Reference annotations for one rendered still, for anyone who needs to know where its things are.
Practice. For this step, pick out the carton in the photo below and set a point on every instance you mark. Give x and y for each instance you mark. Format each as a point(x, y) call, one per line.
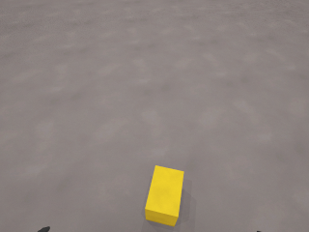
point(164, 199)

